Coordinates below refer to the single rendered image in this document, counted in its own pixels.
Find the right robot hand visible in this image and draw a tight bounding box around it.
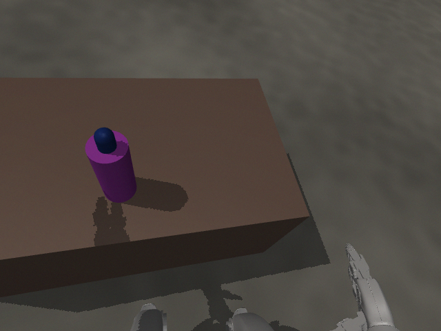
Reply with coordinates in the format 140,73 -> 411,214
330,243 -> 395,331

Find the bottle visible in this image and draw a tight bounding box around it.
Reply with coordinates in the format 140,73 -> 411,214
85,128 -> 136,203

